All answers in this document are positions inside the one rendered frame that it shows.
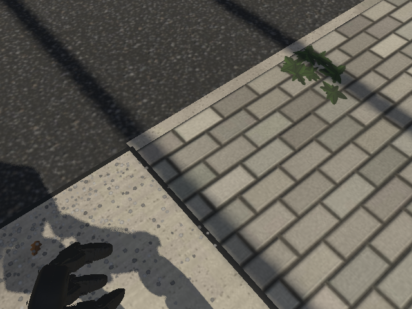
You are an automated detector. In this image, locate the robot left hand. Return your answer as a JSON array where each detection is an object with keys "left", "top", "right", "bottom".
[{"left": 26, "top": 242, "right": 125, "bottom": 309}]

